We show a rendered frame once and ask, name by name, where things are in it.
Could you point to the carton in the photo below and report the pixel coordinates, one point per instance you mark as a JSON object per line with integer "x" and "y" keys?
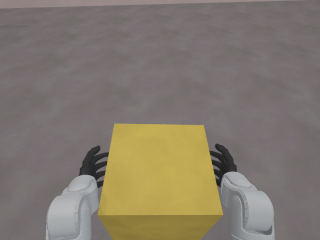
{"x": 159, "y": 183}

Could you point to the robot left forearm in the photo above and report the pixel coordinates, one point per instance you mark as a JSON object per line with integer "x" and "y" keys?
{"x": 69, "y": 214}

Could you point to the left robot hand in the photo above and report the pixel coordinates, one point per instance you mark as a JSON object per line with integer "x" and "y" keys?
{"x": 89, "y": 167}

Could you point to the right robot hand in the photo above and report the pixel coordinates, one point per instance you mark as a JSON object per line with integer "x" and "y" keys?
{"x": 226, "y": 165}

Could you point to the robot right forearm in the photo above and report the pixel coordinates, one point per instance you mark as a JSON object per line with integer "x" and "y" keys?
{"x": 251, "y": 210}

